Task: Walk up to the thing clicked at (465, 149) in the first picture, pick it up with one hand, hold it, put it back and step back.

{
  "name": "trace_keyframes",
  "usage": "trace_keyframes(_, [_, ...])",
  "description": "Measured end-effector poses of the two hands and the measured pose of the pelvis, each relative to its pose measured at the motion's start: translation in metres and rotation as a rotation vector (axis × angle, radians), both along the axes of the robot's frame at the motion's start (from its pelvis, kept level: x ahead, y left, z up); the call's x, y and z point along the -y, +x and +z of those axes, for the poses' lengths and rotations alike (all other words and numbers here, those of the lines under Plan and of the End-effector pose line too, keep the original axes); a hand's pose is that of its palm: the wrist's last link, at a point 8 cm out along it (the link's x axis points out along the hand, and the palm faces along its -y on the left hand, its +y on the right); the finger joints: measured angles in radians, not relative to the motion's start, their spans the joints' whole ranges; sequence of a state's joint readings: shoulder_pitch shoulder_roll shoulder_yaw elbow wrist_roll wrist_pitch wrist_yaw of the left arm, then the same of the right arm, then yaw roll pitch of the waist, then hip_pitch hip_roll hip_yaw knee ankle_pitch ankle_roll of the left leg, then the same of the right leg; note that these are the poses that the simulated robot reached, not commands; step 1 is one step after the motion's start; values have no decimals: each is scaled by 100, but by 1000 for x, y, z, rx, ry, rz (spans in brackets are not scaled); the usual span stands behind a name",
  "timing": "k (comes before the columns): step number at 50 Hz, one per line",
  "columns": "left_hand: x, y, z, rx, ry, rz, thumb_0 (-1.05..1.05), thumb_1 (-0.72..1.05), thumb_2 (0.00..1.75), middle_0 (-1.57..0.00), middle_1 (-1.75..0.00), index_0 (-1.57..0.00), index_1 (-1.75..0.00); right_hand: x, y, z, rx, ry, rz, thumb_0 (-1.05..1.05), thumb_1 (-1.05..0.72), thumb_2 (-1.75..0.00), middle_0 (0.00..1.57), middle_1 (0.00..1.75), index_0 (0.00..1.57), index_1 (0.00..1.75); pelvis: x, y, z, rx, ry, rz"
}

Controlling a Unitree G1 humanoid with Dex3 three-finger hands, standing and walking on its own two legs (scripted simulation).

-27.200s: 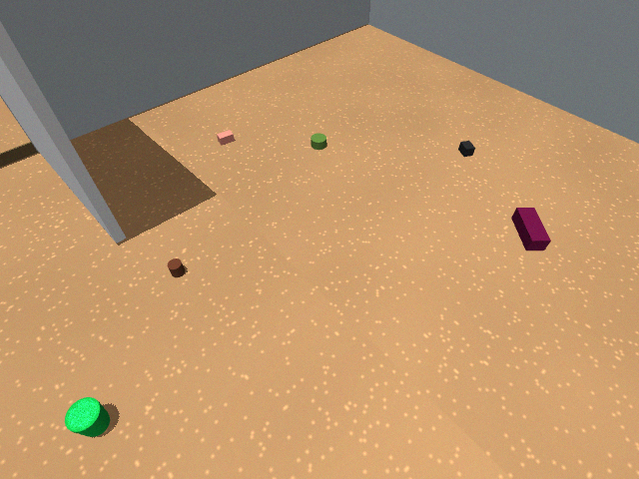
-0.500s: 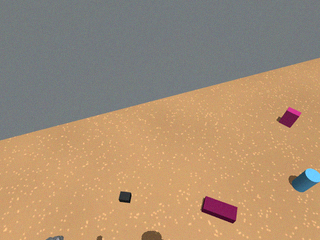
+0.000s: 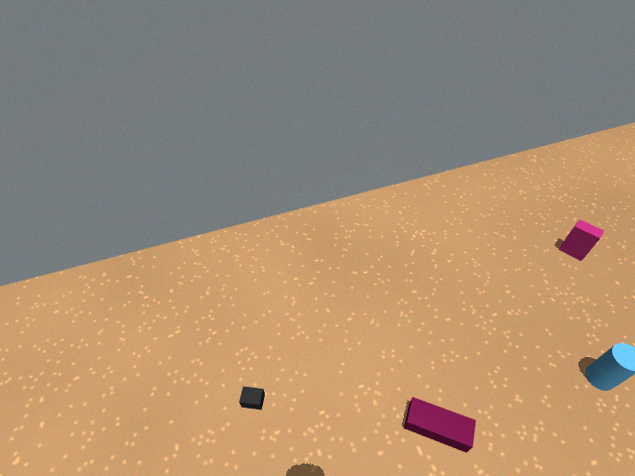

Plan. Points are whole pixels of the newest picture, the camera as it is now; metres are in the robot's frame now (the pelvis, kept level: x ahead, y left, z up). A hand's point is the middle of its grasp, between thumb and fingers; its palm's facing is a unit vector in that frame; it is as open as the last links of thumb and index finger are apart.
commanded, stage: walk up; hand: left
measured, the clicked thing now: (252, 398) +0.46 +0.23 -0.76
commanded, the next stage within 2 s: stand in 0.22 s
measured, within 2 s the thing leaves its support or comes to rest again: neither
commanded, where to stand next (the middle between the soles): +0.07 -0.01 m, yaw -1 degrees
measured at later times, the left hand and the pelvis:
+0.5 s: hand out of the picture +0.08 +0.25 -0.16, palm faces -0.03 -0.94 -0.33, open 7.4 cm; pelvis +0.00 +0.00 +0.00, yaw +0 degrees
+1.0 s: hand out of the picture +0.07 +0.25 -0.15, palm faces -0.03 -0.94 -0.34, open 7.4 cm; pelvis +0.00 -0.01 +0.00, yaw +0 degrees
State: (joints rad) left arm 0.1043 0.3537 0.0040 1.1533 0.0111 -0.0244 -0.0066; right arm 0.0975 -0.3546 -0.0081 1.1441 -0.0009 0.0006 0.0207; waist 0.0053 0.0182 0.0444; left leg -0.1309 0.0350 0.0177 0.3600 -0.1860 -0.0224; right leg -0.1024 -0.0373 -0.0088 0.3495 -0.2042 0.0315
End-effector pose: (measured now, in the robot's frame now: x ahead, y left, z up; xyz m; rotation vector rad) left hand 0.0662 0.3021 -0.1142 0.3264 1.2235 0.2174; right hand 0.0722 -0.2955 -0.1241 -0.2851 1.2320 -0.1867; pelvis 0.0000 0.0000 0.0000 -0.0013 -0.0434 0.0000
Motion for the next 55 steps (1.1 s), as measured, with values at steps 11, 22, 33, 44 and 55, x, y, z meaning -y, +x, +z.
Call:
trace_keyframes(11, [1,4,-1,0,-6,0,1,90,90,-21,-30,-21,-30,-2,1,0,-10,0,-4,1,-90,-90,20,29,20,30,-1,4,1,-2,-1,2])
trace_keyframes(22, [7,11,-5,-4,-26,-18,1,90,90,-21,-30,-21,-30,1,4,7,-4,-21,1,1,-90,-90,20,29,20,30,0,2,2,-12,4,0])
trace_keyframes(33, [10,8,-3,-3,-24,-22,1,90,90,-21,-30,-21,-30,5,5,6,7,-21,2,1,-90,-90,20,29,20,30,3,1,2,-7,3,-1])
trace_keyframes(44, [10,-1,-2,-10,-15,-15,1,90,90,-21,-30,-21,-30,6,-4,4,-6,-12,4,1,-90,-90,20,29,20,30,6,-3,2,-6,2,1])
trace_keyframes(55, [11,-7,-4,-30,-18,-11,1,90,90,-21,-30,-21,-30,9,-13,3,-38,-16,-2,1,-90,-90,20,29,20,30,8,-2,2,-11,1,2])
